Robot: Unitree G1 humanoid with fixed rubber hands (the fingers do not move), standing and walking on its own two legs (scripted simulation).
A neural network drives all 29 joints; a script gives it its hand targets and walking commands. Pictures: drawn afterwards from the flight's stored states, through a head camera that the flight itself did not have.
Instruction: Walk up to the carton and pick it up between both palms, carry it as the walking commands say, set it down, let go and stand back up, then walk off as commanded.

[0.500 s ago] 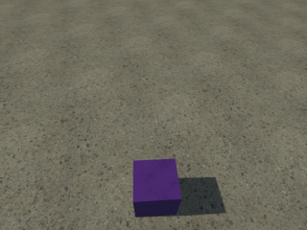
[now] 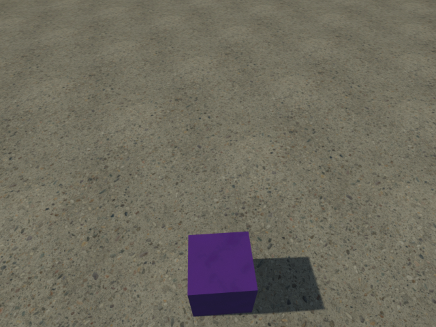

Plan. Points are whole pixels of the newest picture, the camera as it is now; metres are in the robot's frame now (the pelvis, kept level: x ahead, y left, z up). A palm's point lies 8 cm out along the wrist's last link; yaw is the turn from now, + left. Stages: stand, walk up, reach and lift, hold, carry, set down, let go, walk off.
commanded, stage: walk up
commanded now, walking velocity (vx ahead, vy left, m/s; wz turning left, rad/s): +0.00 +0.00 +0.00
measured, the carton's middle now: (220, 274) +0.49 +0.03 -0.65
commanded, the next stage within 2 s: none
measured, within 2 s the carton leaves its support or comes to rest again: neither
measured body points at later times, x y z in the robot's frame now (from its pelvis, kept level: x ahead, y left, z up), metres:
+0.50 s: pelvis +0.04 -0.02 -0.01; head +0.06 -0.02 +0.44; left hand -0.02 +0.22 -0.16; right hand +0.11 -0.28 -0.16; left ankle +0.03 +0.10 -0.70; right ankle -0.05 -0.14 -0.75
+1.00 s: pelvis +0.06 +0.00 -0.02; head +0.09 -0.02 +0.43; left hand +0.07 +0.25 -0.16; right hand +0.17 -0.24 -0.18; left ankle +0.09 +0.10 -0.73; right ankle +0.09 -0.12 -0.75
